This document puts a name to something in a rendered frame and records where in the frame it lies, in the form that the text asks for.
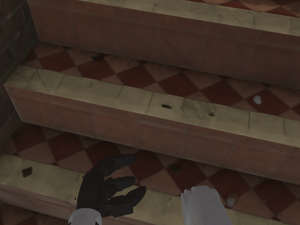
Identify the robot right thigh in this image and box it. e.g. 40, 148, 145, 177
181, 186, 233, 225

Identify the robot left hand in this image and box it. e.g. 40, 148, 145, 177
75, 154, 146, 218

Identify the left robot forearm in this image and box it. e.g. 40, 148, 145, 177
68, 208, 102, 225

